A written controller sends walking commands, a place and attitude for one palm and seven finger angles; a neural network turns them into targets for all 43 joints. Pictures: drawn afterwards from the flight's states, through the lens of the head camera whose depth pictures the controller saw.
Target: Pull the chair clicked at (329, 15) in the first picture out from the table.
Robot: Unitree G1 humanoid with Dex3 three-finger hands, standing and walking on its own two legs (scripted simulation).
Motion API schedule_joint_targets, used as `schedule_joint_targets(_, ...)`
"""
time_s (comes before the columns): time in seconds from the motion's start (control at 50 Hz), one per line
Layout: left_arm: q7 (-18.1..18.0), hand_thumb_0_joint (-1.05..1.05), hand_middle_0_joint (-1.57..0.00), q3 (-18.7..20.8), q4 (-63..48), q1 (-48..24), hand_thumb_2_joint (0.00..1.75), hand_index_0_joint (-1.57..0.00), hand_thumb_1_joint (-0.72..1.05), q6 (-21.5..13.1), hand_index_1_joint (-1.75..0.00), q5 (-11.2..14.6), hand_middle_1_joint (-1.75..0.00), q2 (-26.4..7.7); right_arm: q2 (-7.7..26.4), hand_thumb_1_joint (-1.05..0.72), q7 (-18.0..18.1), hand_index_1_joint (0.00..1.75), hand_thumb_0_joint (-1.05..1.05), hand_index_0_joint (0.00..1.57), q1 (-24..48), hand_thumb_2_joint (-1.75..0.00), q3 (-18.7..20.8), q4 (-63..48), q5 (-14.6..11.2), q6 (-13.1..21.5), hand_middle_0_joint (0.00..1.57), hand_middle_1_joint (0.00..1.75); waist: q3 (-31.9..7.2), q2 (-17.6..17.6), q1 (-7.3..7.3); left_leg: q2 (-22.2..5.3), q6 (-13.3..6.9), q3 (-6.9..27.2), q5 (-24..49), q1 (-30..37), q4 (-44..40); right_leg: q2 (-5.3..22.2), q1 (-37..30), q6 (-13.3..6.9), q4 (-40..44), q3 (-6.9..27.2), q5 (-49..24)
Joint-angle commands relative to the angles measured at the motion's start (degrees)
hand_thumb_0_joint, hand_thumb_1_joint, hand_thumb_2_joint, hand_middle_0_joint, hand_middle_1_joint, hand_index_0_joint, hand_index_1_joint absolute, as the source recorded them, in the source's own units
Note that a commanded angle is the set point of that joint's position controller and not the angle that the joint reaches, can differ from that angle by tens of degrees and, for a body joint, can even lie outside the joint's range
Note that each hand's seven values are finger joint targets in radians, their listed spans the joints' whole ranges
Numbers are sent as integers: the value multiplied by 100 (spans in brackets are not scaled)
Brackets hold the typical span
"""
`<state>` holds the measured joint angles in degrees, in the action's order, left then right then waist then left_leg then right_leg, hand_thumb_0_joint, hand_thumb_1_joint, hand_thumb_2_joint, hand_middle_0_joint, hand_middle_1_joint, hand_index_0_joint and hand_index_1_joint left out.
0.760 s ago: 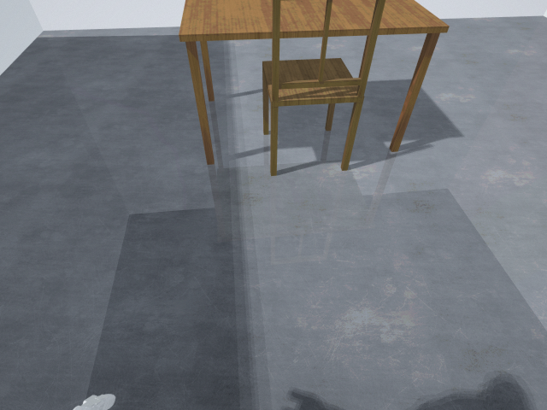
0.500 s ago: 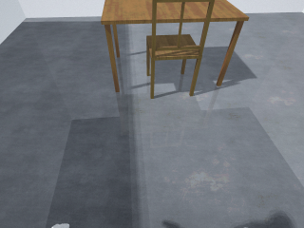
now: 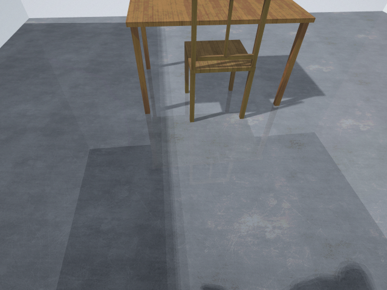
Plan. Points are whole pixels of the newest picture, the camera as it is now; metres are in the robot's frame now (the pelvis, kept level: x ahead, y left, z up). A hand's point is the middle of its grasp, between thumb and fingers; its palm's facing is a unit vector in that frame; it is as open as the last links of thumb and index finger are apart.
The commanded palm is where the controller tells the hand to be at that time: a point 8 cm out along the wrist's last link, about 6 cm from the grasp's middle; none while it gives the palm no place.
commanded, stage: stand and wait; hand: left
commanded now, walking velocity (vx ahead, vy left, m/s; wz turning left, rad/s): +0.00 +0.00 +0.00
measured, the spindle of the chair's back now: (228, 29) +1.49 -0.12 -0.07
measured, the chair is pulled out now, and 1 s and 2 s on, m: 0.00 0.00 0.00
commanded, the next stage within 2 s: look at it before walking up in 0.06 s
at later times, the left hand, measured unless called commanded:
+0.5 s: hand out of the picture +0.08 +0.25 -0.16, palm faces -0.04 -0.94 -0.33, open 7.4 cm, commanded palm none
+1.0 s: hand out of the picture +0.07 +0.23 -0.17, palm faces -0.08 -0.95 -0.30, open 7.4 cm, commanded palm none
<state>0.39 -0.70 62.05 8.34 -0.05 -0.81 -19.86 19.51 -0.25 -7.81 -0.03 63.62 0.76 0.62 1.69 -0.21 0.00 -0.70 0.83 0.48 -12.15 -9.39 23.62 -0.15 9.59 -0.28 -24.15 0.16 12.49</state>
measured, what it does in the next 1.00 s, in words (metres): stands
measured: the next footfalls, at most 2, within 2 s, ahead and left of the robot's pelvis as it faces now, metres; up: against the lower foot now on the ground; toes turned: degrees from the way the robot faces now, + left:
left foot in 1.64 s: +0.32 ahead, +0.04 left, +0.00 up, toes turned -19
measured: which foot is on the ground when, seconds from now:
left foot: down 0.00-1.00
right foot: down 0.00-1.00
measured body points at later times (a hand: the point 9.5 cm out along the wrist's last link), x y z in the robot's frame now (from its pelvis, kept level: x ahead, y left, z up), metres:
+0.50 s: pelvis +0.00 +0.00 +0.00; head +0.01 +0.00 +0.45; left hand +0.08 +0.30 -0.13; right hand +0.08 -0.30 -0.13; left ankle +0.01 +0.13 -0.74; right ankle +0.01 -0.12 -0.74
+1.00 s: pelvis +0.00 +0.00 +0.00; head +0.01 +0.00 +0.44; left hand +0.08 +0.28 -0.15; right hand +0.08 -0.28 -0.14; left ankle +0.01 +0.13 -0.74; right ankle +0.01 -0.12 -0.74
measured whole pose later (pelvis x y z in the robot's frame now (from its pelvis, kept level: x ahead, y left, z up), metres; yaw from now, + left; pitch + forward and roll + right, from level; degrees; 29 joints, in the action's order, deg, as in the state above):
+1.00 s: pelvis +0.00 +0.00 +0.00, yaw -4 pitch -1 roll +0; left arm 0.2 0.3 59.2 10.6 2.5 -1.1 -17.7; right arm 16.2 0.7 -6.4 0.6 60.0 0.9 -0.7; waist 2.7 -0.8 1.1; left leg -2.1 1.0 -3.6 -14.8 -10.7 27.0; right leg -1.7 13.1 -0.2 -28.5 4.1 13.8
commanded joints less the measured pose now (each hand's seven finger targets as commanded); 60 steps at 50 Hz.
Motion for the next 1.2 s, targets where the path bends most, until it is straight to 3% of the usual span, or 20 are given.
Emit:
schedule_joint_targets(0.0, -95, 0, -20, 256, -370, -311, 90, -20, 90, -121, -30, 24, -30, -1146, 1160, -90, 88, 30, 0, 20, 338, -90, 224, -386, -18, 131, 20, 30, -258, -24, 1, -582, -251, 545, 452, -22, -474, 674, 53, -165, 519, 639, -255)
schedule_joint_targets(0.6, -101, 0, -20, 247, -317, -264, 90, -20, 90, -148, -30, 22, -30, -1140, 1155, -90, 94, 30, 0, 20, 417, -90, 216, -336, -32, 137, 20, 30, -441, 32, 9, -618, -228, 507, 972, 275, -489, 711, -156, -150, 555, 606, -913)
schedule_joint_targets(0.78, -98, 0, -20, 261, -336, -284, 90, -20, 90, -127, -30, 16, -30, -1149, 1167, -90, 106, 30, 0, 20, 443, -90, 220, -336, -34, 121, 20, 30, -241, 12, 19, -637, -216, 469, 835, 272, -534, 687, -49, -146, 617, 641, -823)
schedule_joint_targets(0.84, -123, 0, -20, 195, -362, -12, 90, -20, 90, 47, -30, 18, -30, -570, 518, -90, 140, 30, 0, 20, 67, -90, 141, -334, -14, 19, 20, 30, -272, -36, -28, -667, -111, 189, 892, 317, -194, 652, 207, -89, 309, 727, -1209)
schedule_joint_targets(0.92, -93, 0, -20, 278, -626, 152, 90, -20, 90, 199, -30, -9, -30, -561, 602, -90, 191, 30, 0, 20, -81, -90, 272, -597, -7, -102, 20, 30, -150, 78, -43, -841, -163, 82, 576, 244, 13, 467, 752, -96, -178, 811, -1177)
schedule_joint_targets(0.94, -66, 0, -20, 300, -687, 202, 90, -20, 90, 218, -30, -17, -30, -533, 637, -90, 189, 30, 0, 20, -102, -90, 293, -654, 8, -118, 20, 30, -181, 124, -38, -938, -211, 152, 89, 229, -67, 354, 854, -77, -301, 765, -705)
schedule_joint_targets(0.98, 25, 0, -20, 334, -809, 337, 90, -20, 90, 244, -30, -45, -30, -431, 794, -90, 160, 30, 0, 20, -70, -90, 375, -780, 30, -125, 20, 30, -153, 531, 7, -1282, -426, 530, -1467, 126, -488, 23, 1165, -36, -727, 551, 855)
schedule_joint_targets(1.0, 66, 0, -20, 365, -846, 452, 90, -20, 90, 251, -30, -53, -30, -350, 909, -90, 140, 30, 0, 20, -10, -90, 428, -843, 29, -120, 20, 30, -108, 856, 42, -1593, -604, 808, -2167, -145, -801, -131, 1140, -3, -1372, 289, 1199)
schedule_joint_targets(1.02, 93, 0, -20, 403, -914, 505, 90, -20, 90, 256, -30, -60, -30, -298, 993, -90, 122, 30, 0, 20, 72, -90, 476, -937, 18, -96, 20, 30, -94, 1117, 88, -1951, -818, 1046, -2472, -405, -1063, -126, 1084, 42, -2192, 29, 1364)
schedule_joint_targets(1.04, 127, 0, -20, 446, -1008, 488, 90, -20, 90, 254, -30, -64, -30, -249, 966, -90, 113, 30, 0, 20, 148, -90, 494, -1005, 24, -57, 20, 30, -14, 1197, 98, -2119, -943, 1036, -2354, -441, -1187, 35, 1253, 69, -2560, -31, 1605)
schedule_joint_targets(1.08, 184, 0, -20, 474, -1054, 625, 90, -20, 90, 201, -30, -69, -30, -106, 871, -90, 104, 30, 0, 20, 210, -90, 514, -1049, 54, -13, 20, 30, 138, 1005, 216, -2043, -844, 536, -2030, -582, -804, 245, 1063, 31, -2176, -98, 1576)
schedule_joint_targets(1.1, 199, 0, -20, 482, -979, 937, 90, -20, 90, 153, -30, -74, -30, -6, 807, -90, 97, 30, 0, 20, 273, -90, 514, -1053, 63, -19, 20, 30, 138, 843, 359, -1851, -668, 184, -1933, -820, -269, 200, 575, 18, -1676, -240, 1381)
schedule_joint_targets(1.12, 187, 0, -20, 492, -803, 1470, 90, -20, 90, 110, -30, -82, -30, -10, 730, -90, 72, 30, 0, 20, 327, -90, 498, -1060, 59, -48, 20, 30, 96, 326, 612, -1540, -433, -223, -2143, -1283, 629, 5, -75, -8, -1037, -419, 1027)
schedule_joint_targets(1.14, 122, 0, -20, 559, -671, 1968, 90, -20, 90, 1, -30, -122, -30, -297, 320, -90, 50, 30, 0, 20, 247, -90, 423, -1163, 20, -73, 20, 30, 201, -1090, 736, -815, -39, -803, -2365, -2185, 2443, 618, -625, -276, 340, 941, 1707)
schedule_joint_targets(1.16, 8, 0, -20, 646, -603, 2384, 90, -20, 90, -98, -30, -111, -30, -877, -95, -90, 10, 30, 0, 20, 556, -90, 310, -1528, 28, -14, 20, 30, 493, -2602, 830, -82, 193, -853, -2692, -3766, 4178, 1949, -813, -840, 1461, 3707, 1493)
schedule_joint_targets(1.18, -99, 0, -20, 642, -643, 2515, 90, -20, 90, -137, -30, -38, -30, -800, 116, -90, -1, 30, 0, 20, 859, -90, 333, -1677, 57, 63, 20, 30, 508, -1641, 836, -341, 93, -91, -2066, -3802, 4436, 2151, -725, -1149, 1614, 3941, 1066)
